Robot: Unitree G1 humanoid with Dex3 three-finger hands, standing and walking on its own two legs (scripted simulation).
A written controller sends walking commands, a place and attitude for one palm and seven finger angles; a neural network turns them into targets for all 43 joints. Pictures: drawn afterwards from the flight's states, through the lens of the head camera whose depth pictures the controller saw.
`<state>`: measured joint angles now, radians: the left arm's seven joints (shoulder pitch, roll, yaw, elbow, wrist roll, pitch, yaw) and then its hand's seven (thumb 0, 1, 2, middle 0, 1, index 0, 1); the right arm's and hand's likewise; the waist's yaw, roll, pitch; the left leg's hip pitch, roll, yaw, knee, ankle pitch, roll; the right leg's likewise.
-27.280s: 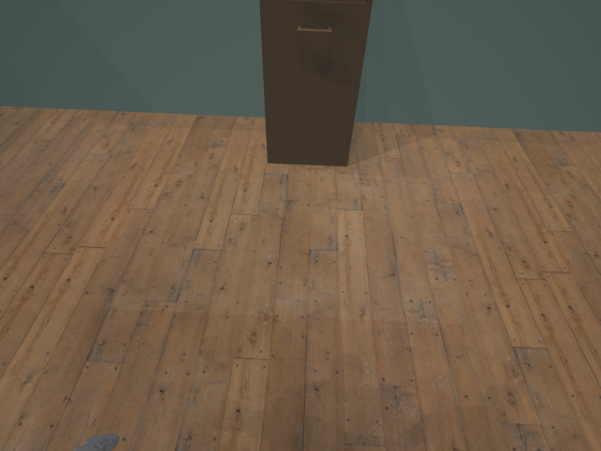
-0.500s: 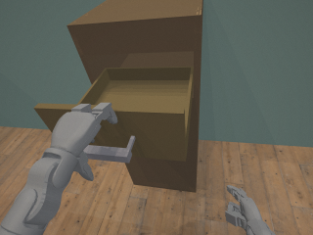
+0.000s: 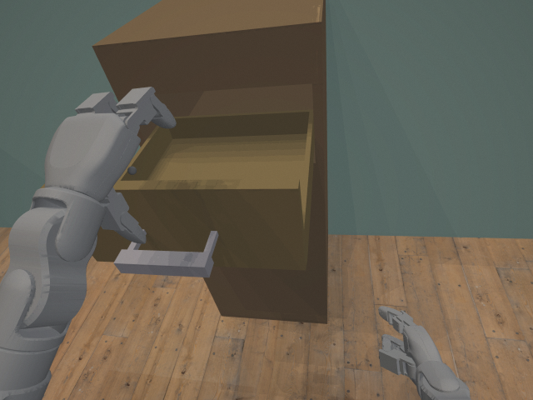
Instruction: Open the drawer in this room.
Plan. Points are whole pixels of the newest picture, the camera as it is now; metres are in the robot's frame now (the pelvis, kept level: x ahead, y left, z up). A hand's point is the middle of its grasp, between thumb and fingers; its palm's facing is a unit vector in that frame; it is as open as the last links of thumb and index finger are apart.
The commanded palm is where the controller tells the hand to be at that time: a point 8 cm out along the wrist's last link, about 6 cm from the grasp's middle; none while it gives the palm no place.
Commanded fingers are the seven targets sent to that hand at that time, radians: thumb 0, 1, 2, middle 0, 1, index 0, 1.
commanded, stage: lift the hand off the handle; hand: left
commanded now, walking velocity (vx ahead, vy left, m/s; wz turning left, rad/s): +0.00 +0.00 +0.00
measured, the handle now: (170, 249) +0.28 +0.19 +0.12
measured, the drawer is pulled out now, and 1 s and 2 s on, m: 0.30 0.30 0.30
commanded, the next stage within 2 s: draw the hand back to the body in 0.04 s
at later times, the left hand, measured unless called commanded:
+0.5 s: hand (101, 192) +0.26 +0.21 +0.26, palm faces +0.35 -0.08 -0.93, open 13.9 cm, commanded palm +0.19 +0.22 +0.32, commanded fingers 0.00 -0.50 0.30 -0.30 -1.20 -0.30 -1.20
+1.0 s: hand (55, 170) +0.22 +0.21 +0.32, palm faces +0.48 -0.83 -0.28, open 13.2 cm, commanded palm +0.17 +0.25 +0.31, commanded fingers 0.00 -0.01 0.51 -0.26 -0.88 -0.26 -0.88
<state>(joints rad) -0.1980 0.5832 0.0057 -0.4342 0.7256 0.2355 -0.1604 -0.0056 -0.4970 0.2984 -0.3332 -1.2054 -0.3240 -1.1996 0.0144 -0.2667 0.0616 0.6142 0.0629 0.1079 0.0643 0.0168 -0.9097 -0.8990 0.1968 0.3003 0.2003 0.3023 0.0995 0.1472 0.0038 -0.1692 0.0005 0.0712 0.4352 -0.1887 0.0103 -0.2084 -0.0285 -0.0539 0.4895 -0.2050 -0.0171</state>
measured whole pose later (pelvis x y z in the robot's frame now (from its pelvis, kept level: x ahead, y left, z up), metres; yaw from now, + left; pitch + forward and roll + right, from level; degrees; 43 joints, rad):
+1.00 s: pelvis +0.03 +0.00 +0.00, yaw +0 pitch -5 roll -1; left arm 0.10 0.38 0.43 -0.66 -0.08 -0.20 0.08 -0.01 -0.32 0.38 -0.31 -1.08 -0.31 -1.08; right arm 0.16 -0.20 0.04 0.67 0.01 -0.12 -0.05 0.02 -0.91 -0.90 0.20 0.30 0.20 0.30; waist 0.07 0.06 0.06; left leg -0.11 0.03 0.05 0.44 -0.23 0.00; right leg -0.10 0.01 -0.07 0.38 -0.19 -0.02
